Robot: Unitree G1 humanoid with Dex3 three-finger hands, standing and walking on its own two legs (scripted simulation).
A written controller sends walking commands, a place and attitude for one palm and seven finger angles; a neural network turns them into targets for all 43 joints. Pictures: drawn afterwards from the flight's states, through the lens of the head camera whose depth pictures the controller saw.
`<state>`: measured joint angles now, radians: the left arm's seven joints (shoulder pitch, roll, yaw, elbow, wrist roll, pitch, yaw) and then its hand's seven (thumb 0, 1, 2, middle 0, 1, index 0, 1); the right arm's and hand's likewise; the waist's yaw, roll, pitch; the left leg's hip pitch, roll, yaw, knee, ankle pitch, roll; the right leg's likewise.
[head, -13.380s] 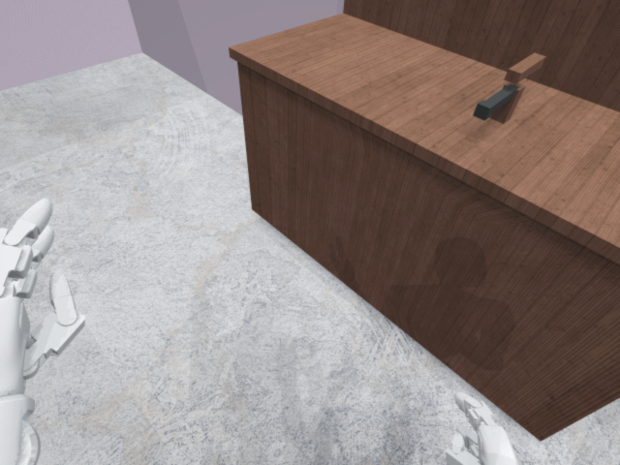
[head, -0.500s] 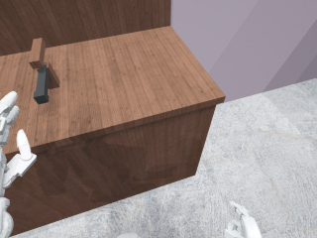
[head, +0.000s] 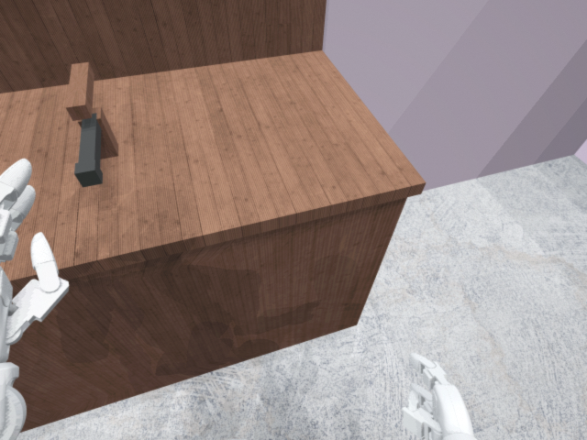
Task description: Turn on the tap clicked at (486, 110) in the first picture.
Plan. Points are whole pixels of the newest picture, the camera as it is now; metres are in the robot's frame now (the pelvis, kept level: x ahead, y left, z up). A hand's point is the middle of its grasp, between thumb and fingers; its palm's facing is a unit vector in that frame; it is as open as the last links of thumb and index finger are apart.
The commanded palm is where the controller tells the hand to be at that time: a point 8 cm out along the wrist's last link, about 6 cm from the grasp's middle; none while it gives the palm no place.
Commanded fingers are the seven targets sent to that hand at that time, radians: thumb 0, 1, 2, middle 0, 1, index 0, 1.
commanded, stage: come to a stop and stand still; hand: left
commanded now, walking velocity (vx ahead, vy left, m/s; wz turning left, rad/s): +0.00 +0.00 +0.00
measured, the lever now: (89, 173) +0.44 +0.35 +0.09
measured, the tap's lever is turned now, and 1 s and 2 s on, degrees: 0 0 0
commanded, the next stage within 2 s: look again from close up in 1.22 s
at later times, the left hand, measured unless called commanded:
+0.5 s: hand (2, 255) +0.23 +0.29 +0.20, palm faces +0.49 -0.77 -0.41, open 7.4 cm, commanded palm +0.14 +0.28 +0.18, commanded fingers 0.00 0.90 0.90 -0.20 -0.30 -0.20 -0.30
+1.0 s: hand (67, 242) +0.27 +0.26 +0.17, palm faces +0.37 -0.87 -0.34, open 7.4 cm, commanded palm +0.20 +0.30 +0.18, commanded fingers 0.00 0.90 0.90 -0.20 -0.30 -0.20 -0.30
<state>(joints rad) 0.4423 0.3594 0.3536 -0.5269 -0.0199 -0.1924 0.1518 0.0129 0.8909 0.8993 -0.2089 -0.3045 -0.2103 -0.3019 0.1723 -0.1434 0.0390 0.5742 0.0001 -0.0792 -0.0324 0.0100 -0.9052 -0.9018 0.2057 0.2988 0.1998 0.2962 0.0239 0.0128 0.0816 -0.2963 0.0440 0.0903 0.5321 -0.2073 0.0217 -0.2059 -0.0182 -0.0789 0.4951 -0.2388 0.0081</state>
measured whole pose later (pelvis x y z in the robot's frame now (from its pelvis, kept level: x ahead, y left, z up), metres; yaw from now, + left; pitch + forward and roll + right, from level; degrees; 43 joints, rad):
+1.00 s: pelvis +0.03 +0.03 +0.01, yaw -2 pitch +1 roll -1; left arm 0.36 0.33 0.34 -0.46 -0.02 -0.20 0.11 0.01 0.89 0.90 -0.21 -0.30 -0.21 -0.30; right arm 0.17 -0.18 0.03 0.55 -0.01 -0.14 -0.02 0.01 -0.90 -0.90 0.21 0.30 0.20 0.30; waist 0.03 -0.02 0.04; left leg -0.26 0.01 0.11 0.44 -0.21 0.05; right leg -0.17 -0.03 -0.03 0.37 -0.22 0.04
